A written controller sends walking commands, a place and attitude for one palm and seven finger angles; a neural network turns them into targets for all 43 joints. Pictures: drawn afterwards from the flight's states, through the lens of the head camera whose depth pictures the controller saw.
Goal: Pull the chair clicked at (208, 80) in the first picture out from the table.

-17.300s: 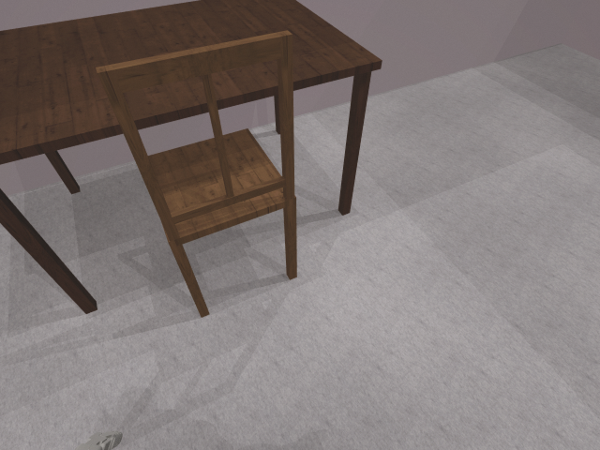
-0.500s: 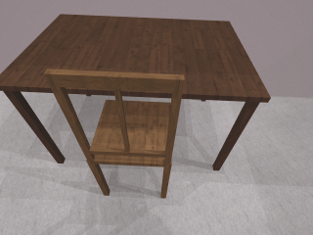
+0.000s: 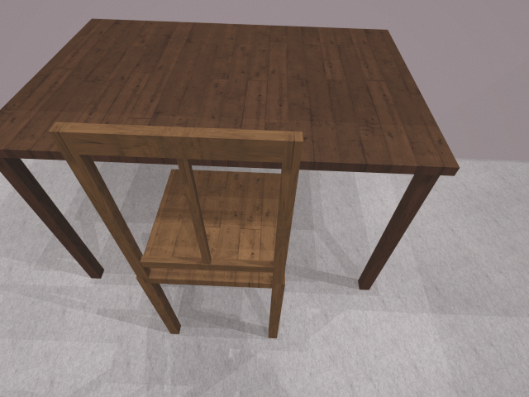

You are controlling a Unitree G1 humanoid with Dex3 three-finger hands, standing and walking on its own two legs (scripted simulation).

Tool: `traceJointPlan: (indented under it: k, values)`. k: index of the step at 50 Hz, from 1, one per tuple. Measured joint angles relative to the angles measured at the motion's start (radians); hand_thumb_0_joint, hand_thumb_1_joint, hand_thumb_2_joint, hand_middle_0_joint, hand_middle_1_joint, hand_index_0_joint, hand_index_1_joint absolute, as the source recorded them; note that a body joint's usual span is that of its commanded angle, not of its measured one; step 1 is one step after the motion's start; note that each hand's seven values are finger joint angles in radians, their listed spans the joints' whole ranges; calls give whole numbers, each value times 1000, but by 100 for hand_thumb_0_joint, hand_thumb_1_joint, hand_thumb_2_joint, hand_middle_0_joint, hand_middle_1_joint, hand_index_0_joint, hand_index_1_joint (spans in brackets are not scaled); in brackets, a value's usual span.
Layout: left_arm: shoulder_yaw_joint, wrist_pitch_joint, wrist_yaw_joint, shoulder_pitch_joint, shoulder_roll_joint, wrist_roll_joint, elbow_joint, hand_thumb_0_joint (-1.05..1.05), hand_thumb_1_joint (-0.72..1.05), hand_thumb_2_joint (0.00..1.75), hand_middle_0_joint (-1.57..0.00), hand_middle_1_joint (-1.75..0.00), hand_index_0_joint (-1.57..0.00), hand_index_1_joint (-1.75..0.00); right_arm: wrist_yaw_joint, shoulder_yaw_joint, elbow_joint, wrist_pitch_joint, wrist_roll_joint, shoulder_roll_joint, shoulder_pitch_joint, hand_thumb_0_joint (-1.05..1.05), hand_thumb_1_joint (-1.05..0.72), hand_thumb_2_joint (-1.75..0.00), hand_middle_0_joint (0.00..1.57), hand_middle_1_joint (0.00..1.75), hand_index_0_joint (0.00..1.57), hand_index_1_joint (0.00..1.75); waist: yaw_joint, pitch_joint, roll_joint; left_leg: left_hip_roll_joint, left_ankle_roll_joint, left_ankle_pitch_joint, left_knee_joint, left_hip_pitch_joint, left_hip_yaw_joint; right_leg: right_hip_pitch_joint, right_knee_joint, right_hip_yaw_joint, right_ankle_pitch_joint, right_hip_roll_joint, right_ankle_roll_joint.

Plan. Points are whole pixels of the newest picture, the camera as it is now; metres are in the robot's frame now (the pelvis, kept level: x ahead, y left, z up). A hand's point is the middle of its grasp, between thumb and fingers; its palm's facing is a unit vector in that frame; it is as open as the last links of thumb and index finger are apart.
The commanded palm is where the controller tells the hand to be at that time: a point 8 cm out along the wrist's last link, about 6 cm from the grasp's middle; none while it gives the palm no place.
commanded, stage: come to a stop and stand still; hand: left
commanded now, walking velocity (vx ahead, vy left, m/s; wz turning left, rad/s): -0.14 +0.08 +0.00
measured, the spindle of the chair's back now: (197, 218) +0.45 +0.17 -0.06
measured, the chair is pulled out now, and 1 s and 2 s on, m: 0.00 0.00 0.00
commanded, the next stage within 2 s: look again from close up in 0.76 s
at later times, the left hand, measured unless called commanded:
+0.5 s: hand out of the picture +0.00 +0.22 -0.17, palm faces +0.01 -0.96 -0.27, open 7.3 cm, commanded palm none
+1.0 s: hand out of the picture -0.08 +0.19 -0.17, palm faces +0.01 -0.98 -0.19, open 7.4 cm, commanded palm none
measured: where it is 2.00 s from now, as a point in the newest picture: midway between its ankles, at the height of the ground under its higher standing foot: outside the picture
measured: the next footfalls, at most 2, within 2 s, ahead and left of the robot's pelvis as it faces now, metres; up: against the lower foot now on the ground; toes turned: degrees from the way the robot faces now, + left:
none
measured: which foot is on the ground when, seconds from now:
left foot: down 0.00-1.00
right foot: down 0.00-1.00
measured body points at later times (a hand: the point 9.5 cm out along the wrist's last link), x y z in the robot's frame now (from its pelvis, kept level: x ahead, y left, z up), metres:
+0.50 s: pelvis -0.06 +0.01 +0.00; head -0.05 +0.01 +0.45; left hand +0.00 +0.27 -0.15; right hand +0.02 -0.23 -0.15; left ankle -0.07 +0.11 -0.74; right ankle -0.03 -0.12 -0.74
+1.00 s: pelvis -0.07 +0.02 +0.00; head -0.05 +0.02 +0.45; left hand -0.08 +0.24 -0.16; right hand -0.07 -0.20 -0.16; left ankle -0.07 +0.11 -0.74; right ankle -0.03 -0.12 -0.74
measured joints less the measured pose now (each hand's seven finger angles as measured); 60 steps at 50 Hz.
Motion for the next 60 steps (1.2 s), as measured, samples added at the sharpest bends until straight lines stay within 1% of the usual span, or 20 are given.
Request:
traceJointPlan:
  k: [4,8,10,12,16,19,23,28,36,48,60]
  values:
    - [-2,7,8,-26,-5,-1,-22,1,91,90,-20,-30,-20,-30,-4,-7,-24,7,4,-1,-33,1,-91,-90,20,30,20,30,6,9,-4,-4,0,20,-21,-2,-1,-10,-3,-1,19,-3,0]
    - [6,21,14,-47,15,3,-37,2,92,90,-20,-30,-20,-30,-6,-17,-42,18,2,-21,-62,2,-93,-90,20,30,20,30,15,16,-14,-15,6,27,-15,-11,8,-18,-2,10,14,-13,5]
    - [8,25,14,-59,25,3,-42,2,92,90,-20,-30,-20,-30,-2,-19,-50,16,2,-30,-75,2,-93,-90,20,30,20,30,15,18,-13,-17,9,34,-16,-12,11,-19,-3,13,22,-15,7]
    - [-6,32,8,-68,50,2,-66,2,92,90,-20,-30,-20,-30,8,-19,-81,18,-4,-38,-80,2,-93,-90,20,30,20,30,12,22,-20,-25,13,44,-17,-17,12,-30,9,15,26,-23,7]
    - [-2,33,9,-89,88,4,-114,1,91,90,-20,-30,-20,-30,20,-32,-139,14,-7,-58,-93,1,-92,-90,20,30,20,30,5,19,-7,-21,16,39,37,-62,-2,-54,29,1,32,-23,7]
    - [2,35,9,-99,105,4,-134,1,91,90,-20,-30,-20,-30,28,-35,-167,28,-11,-72,-108,1,-92,-90,20,30,20,30,-1,7,4,-18,17,34,67,-86,-6,-65,35,-3,40,-21,8]
    - [2,41,5,-112,112,7,-150,1,91,90,-20,-30,-20,-30,36,-33,-188,35,-15,-82,-121,1,-91,-90,20,30,20,30,-5,-4,9,-19,24,39,83,-106,-5,-79,36,-2,55,-23,13]
    - [0,43,0,-121,107,9,-154,1,91,90,-20,-30,-20,-30,41,-24,-183,31,-17,-78,-111,1,-91,-90,20,30,20,30,-5,-8,4,-27,33,58,69,-111,1,-84,19,4,77,-30,22]
    - [-7,38,-3,-103,79,9,-121,1,91,90,-20,-30,-20,-30,41,-15,-128,32,-13,-61,-81,1,-91,-90,20,30,20,30,-2,6,-4,-40,41,87,26,-95,9,-74,-12,13,102,-40,31]
    - [-7,34,-2,-55,44,8,-40,1,91,90,-20,-30,-20,-30,35,-16,-52,28,-5,-35,-54,1,-91,-90,20,30,20,30,-2,30,-11,-39,41,100,-3,-79,19,-64,-36,22,117,-37,31]
    - [-4,25,2,-49,23,7,-14,1,91,90,-20,-30,-20,-30,29,-14,-24,21,-4,-17,-62,1,-91,-90,20,30,20,30,2,25,-5,-37,38,100,-18,-59,26,-53,-42,30,114,-34,29]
